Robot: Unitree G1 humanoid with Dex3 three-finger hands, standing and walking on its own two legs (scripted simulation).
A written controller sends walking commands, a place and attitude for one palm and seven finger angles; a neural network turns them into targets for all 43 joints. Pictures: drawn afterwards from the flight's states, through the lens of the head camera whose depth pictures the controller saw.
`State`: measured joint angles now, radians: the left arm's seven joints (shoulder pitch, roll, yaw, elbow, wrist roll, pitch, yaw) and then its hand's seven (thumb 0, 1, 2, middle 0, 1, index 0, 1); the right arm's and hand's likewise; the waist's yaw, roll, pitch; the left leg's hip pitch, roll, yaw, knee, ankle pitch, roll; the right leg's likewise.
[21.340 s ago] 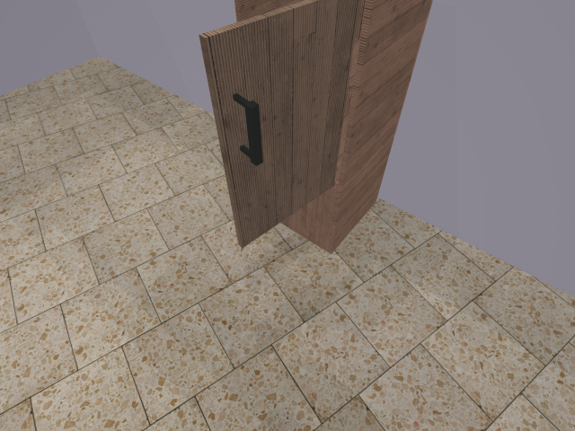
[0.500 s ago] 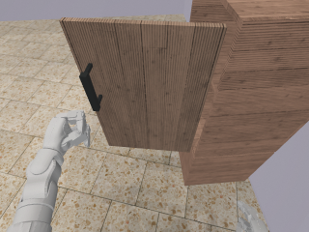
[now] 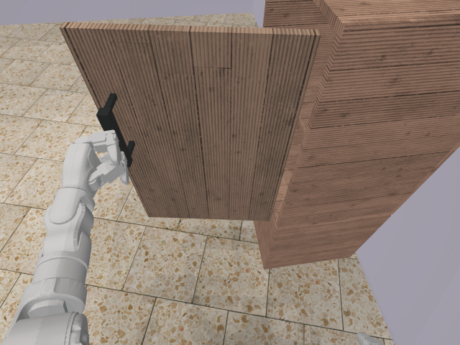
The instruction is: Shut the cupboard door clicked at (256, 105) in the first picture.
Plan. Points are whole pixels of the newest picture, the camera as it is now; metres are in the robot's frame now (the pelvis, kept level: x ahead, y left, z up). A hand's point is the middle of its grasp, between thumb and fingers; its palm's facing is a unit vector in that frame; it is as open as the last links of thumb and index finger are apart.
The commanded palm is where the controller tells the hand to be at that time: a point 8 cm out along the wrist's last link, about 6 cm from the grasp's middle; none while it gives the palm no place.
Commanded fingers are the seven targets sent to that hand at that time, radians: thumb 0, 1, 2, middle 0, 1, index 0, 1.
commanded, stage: bring the fist close to the handle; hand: left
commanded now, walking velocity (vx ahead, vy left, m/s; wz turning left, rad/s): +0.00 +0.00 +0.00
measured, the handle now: (119, 132) +0.48 +0.22 +0.08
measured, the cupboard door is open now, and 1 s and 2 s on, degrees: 80 75 58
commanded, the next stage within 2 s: push the door shut along its arc in 0.22 s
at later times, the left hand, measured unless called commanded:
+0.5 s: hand (123, 168) +0.39 +0.19 +0.09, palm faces -0.03 -1.00 -0.03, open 3.1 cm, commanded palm +0.38 +0.24 +0.09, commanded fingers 0.00 0.90 0.90 -1.30 -1.50 -1.30 -1.50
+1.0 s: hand (123, 144) +0.44 +0.20 +0.10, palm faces -0.17 -0.99 -0.02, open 3.2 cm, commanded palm +0.44 +0.24 +0.09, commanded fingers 0.00 0.90 0.90 -1.30 -1.50 -1.30 -1.50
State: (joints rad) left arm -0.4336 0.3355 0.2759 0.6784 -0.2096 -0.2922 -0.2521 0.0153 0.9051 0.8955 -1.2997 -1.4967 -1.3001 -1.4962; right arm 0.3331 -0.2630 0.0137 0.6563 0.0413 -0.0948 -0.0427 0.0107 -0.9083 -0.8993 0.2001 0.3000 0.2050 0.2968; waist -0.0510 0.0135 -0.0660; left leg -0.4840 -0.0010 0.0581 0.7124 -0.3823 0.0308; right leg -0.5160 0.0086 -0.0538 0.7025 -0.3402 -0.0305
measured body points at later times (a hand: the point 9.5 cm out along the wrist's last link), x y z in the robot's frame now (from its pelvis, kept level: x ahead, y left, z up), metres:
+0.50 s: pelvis -0.01 +0.00 +0.00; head +0.04 -0.01 +0.45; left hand +0.39 +0.25 +0.09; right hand +0.10 -0.26 -0.11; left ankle -0.02 +0.10 -0.72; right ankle +0.00 -0.10 -0.72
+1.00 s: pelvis -0.02 +0.01 -0.01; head +0.06 +0.02 +0.43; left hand +0.44 +0.26 +0.10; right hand +0.02 -0.27 -0.12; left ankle -0.02 +0.10 -0.72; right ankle +0.00 -0.10 -0.72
